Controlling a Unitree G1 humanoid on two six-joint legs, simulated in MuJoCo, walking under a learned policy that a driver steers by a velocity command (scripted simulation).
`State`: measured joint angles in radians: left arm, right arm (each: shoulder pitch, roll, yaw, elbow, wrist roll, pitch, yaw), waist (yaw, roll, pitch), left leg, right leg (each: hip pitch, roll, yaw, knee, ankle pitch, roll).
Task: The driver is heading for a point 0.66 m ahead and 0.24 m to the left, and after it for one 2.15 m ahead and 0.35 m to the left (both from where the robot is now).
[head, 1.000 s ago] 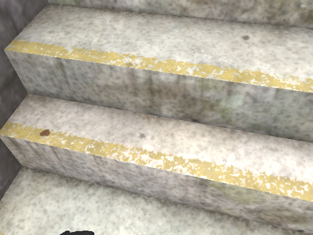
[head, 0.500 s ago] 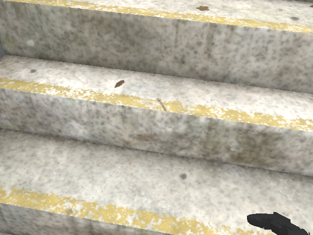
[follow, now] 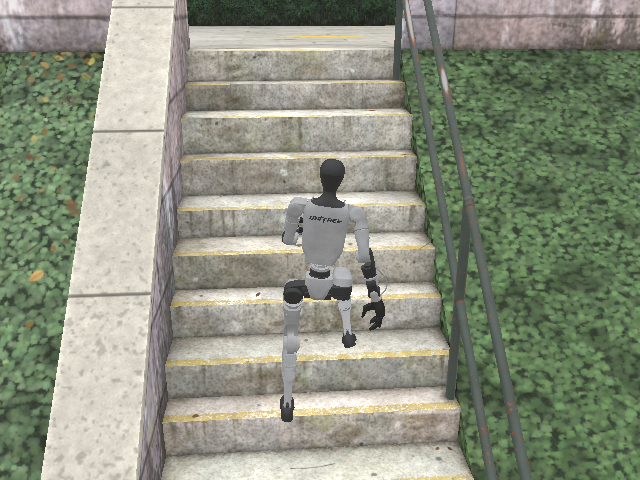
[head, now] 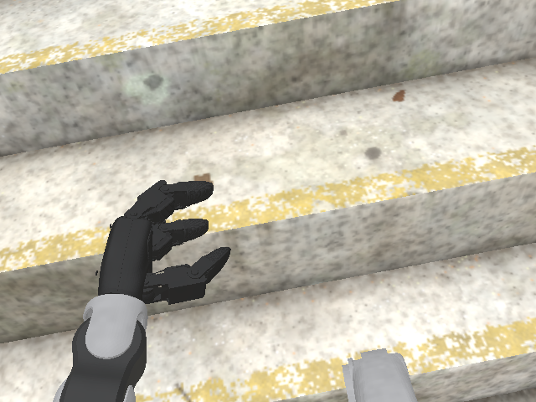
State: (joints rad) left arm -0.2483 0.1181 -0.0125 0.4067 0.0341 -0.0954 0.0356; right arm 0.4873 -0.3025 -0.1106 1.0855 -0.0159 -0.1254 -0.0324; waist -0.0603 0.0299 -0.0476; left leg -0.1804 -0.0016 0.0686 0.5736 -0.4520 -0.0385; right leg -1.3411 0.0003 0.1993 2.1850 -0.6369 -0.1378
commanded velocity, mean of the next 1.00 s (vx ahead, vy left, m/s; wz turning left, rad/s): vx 1.00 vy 0.00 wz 0.84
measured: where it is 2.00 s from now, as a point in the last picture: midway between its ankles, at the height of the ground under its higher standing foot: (97, 60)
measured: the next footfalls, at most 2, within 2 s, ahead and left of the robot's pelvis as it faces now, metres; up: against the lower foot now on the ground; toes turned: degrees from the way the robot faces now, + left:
right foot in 0.08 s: +0.24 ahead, -0.19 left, +0.20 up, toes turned +1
left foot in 0.52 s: +0.45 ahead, -0.01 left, +0.39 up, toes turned +13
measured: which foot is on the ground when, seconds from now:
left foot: down 0.00-0.08, up 0.10-0.50, down 0.52-0.94, up 0.96-1.00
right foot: up 0.00-0.06, down 0.08-0.50, up 0.52-0.92, down 0.94-1.00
